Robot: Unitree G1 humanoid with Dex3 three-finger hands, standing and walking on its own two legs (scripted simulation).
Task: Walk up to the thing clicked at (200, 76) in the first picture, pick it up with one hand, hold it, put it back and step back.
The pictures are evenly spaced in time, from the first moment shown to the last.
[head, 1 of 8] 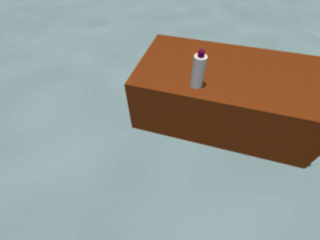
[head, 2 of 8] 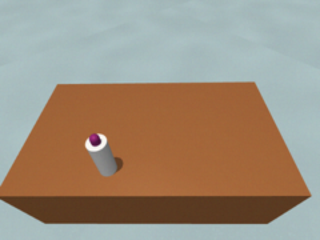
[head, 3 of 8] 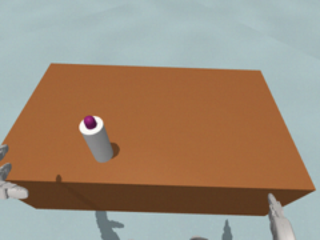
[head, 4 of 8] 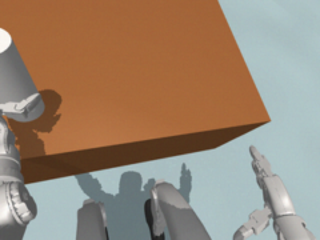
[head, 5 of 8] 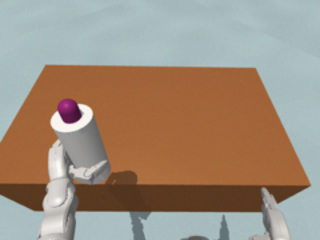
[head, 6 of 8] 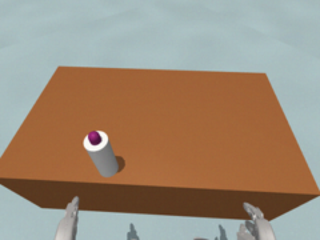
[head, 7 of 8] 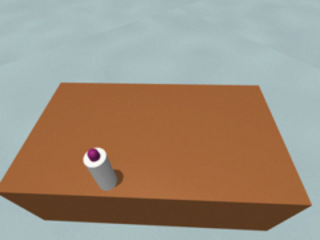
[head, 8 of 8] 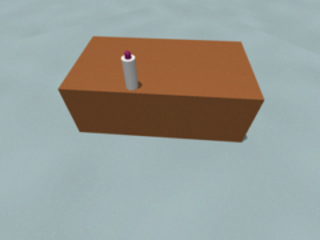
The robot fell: no
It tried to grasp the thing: yes
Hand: left
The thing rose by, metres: 0.26
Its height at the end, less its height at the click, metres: +0.00
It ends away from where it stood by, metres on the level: 0.06
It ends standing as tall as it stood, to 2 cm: yes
